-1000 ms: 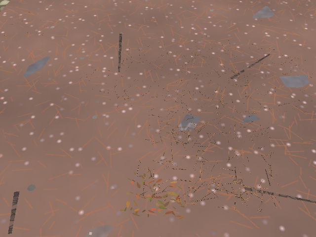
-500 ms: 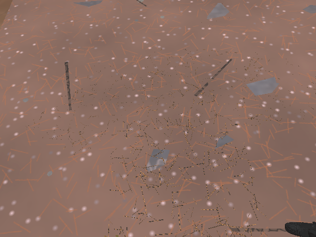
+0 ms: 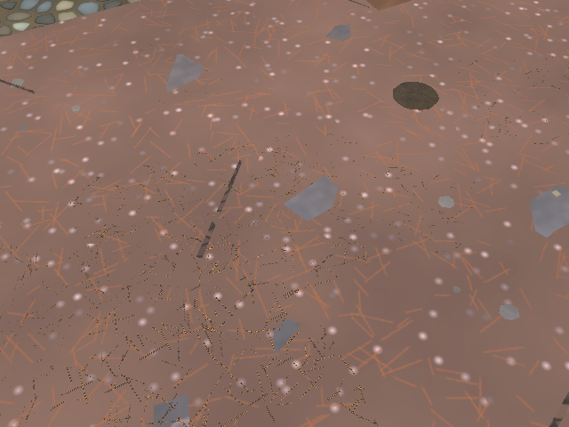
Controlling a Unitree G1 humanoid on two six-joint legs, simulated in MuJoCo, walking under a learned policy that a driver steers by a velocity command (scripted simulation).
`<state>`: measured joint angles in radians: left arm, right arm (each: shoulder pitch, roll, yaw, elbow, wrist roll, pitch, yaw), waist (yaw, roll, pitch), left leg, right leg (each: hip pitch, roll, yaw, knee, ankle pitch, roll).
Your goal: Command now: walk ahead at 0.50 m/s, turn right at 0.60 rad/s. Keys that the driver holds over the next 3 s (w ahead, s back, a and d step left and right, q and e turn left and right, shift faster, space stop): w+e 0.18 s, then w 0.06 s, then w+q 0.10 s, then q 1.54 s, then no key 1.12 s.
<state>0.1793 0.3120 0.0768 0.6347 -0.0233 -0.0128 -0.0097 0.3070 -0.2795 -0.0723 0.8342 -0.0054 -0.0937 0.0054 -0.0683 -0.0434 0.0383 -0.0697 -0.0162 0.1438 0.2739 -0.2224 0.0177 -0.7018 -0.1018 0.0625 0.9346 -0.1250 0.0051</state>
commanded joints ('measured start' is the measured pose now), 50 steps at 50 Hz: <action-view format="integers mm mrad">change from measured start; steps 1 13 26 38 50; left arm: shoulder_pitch -80 247 42 42 -14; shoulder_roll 15 170 95 109 61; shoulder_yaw -5 51 10 1 -1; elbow -81 -42 50 21 34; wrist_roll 1 12 46 10 24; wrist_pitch -20 -36 -74 -20 6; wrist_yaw -20 -19 24 19 42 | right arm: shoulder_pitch -72 -76 -171 -59 -160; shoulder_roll -167 -178 -55 -189 -192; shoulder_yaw -35 -8 19 -36 -52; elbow -69 -123 -108 -229 -279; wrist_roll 7 59 13 0 10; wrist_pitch -9 -32 21 52 126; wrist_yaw -7 14 21 17 -33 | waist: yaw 3 198 99 20 55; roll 102 -76 -8 137 195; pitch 10 -319 -41 -361 -183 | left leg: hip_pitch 1 -762 -442 167 -243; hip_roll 256 65 88 329 140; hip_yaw -75 -217 -153 -651 -555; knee -124 1122 418 131 51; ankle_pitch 271 -288 375 570 18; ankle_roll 145 -16 -53 350 189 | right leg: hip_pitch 24 1048 527 50 285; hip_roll -5 -241 -53 146 133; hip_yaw -33 617 -151 73 28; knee -153 -633 -724 490 -179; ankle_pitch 139 -197 525 -461 -196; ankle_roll -7 -371 -181 31 71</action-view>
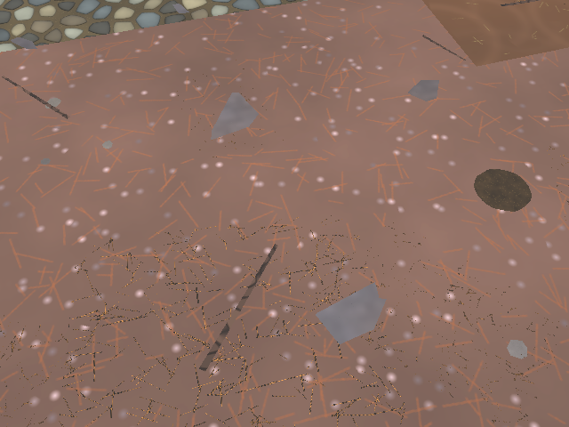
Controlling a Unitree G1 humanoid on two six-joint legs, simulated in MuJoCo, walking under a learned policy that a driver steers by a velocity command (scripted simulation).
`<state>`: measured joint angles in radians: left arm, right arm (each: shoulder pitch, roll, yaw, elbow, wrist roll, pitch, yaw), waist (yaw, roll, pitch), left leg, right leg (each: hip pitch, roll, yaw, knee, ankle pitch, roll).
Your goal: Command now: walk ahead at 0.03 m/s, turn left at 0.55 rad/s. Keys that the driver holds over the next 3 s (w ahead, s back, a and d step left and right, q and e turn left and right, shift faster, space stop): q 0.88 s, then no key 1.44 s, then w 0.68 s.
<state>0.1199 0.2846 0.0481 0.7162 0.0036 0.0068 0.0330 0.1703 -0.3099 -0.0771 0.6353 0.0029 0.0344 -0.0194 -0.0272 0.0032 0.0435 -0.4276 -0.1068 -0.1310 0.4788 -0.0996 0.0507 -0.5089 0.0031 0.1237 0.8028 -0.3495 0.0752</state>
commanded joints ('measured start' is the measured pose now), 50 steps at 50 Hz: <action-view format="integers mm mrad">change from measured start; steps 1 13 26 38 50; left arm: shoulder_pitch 43 10 78 -30 26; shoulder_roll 91 113 151 91 211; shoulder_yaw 30 42 72 53 71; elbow -50 -83 -26 -71 -68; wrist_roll -5 11 -29 0 46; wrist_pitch -19 -18 -7 -11 -35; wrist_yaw -4 16 -9 1 -32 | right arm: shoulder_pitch -22 27 79 -10 19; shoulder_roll -160 -94 -111 -163 -92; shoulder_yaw -47 -43 -53 -43 -19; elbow -83 -69 -89 -103 -114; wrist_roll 2 20 17 6 6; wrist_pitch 2 24 32 -8 -3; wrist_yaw -8 -1 29 -16 -11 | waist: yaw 10 23 12 20 -21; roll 158 -139 -90 133 -269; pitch -183 -76 -141 -147 -107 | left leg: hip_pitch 124 -243 306 307 -51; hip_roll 230 62 99 281 -22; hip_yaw -302 61 151 -203 -56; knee -147 717 -99 -106 294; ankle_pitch -122 -283 29 224 -485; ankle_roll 149 -145 -5 176 -39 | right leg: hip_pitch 102 367 270 -54 368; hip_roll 31 -232 -254 0 -342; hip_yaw -32 36 -181 -53 337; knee -86 -467 -220 109 -499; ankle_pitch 27 460 349 5 497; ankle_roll -6 -259 -141 21 -295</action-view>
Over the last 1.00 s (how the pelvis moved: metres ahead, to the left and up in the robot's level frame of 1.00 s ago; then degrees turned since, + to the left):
0.42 -0.08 -0.01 9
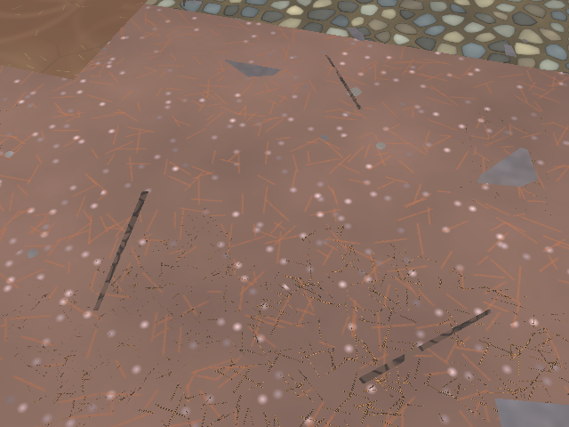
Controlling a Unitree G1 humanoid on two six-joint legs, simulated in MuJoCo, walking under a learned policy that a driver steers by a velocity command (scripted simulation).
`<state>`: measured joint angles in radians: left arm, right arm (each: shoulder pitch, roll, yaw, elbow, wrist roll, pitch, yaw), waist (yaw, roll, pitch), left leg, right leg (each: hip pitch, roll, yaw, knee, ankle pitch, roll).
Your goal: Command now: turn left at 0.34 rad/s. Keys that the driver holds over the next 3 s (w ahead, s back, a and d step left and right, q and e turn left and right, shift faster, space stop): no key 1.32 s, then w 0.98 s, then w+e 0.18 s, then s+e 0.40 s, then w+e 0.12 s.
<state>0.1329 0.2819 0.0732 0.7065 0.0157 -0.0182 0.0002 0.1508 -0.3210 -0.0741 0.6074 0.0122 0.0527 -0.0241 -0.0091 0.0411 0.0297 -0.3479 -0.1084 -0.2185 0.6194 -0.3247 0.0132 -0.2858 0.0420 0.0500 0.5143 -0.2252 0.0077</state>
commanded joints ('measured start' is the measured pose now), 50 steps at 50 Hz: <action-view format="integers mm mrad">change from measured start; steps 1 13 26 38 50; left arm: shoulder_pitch -6 17 36 69 89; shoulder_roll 161 117 72 85 76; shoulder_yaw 34 4 -15 -11 -13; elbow -78 -26 55 163 263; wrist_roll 26 -29 -4 -11 -15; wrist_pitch -17 19 1 10 19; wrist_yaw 3 12 20 39 50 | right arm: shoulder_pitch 40 60 58 79 109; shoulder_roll -156 -33 -28 -12 -11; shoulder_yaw -44 -9 15 20 24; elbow -69 22 65 142 250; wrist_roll -18 -3 -28 -22 -17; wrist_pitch -27 -19 -58 -67 -68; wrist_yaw -12 4 2 4 -3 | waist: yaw -7 6 25 25 26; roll -261 -208 10 -29 -31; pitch -90 -88 -9 -22 -2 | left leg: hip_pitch -137 184 107 133 134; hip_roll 26 84 167 142 124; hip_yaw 25 205 65 97 125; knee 366 -274 -228 -217 -224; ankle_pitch -333 139 151 227 230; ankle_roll -50 -80 20 20 10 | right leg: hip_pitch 101 122 95 121 124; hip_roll -434 -216 -83 -89 -82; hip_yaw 455 145 -7 -5 -12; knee -223 -110 -59 -65 -78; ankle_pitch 347 334 91 138 137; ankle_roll -314 -179 32 42 34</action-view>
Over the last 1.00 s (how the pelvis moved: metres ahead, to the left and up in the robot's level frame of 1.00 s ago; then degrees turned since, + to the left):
0.02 -0.03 0.00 35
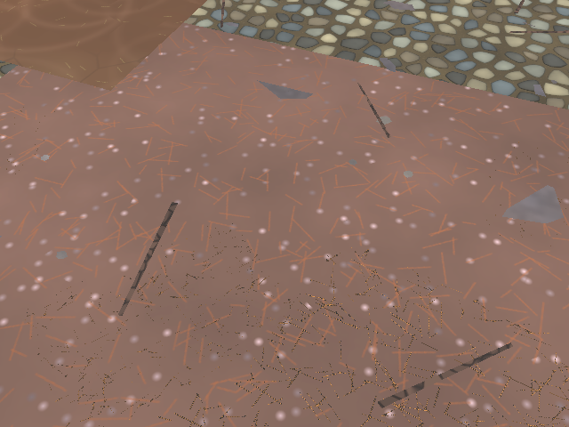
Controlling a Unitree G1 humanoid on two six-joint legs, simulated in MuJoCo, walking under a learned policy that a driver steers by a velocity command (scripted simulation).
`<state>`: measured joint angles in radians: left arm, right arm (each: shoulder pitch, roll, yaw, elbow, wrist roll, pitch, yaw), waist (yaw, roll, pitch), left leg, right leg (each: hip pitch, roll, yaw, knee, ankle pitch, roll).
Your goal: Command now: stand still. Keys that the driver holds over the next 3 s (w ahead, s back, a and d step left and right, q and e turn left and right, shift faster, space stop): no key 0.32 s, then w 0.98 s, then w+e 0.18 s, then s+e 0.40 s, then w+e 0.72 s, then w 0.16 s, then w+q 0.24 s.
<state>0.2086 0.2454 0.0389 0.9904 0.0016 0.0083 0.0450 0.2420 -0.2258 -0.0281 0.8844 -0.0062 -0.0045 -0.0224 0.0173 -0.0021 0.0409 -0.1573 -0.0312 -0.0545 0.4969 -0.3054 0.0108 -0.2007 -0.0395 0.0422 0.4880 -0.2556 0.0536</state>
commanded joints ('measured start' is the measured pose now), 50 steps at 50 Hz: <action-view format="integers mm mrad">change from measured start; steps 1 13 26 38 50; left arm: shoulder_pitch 15 37 128 314 280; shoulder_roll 111 91 25 73 153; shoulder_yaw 21 12 -1 -11 23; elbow -14 52 63 71 38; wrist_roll -1 -2 -35 2 -2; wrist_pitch -7 -4 -98 -101 -66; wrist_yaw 5 9 -39 -40 -23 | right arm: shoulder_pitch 20 49 -8 -169 -86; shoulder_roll -106 -98 -169 -61 -185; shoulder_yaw -21 -10 -37 -25 -65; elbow -19 68 57 -29 -52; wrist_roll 1 4 47 28 41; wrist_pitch -10 -9 -37 -94 -98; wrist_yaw -5 -11 -6 43 60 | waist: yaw -1 -4 56 47 -138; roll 11 5 155 -85 -126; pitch -12 5 136 66 -106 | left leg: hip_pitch -58 -66 -238 -624 -27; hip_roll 45 36 234 124 -16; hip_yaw -37 -21 -285 67 134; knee -102 -111 -259 425 41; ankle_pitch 208 178 -378 170 248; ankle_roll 12 6 160 11 114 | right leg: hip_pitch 38 30 -7 271 266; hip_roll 0 9 25 -163 -174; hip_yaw -5 -13 -78 123 -28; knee -53 -62 25 -359 11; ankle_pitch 166 150 -147 308 914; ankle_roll -12 -18 -138 -223 -159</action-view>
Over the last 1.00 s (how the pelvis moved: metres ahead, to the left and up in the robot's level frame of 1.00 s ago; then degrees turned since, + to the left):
0.00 0.03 0.01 2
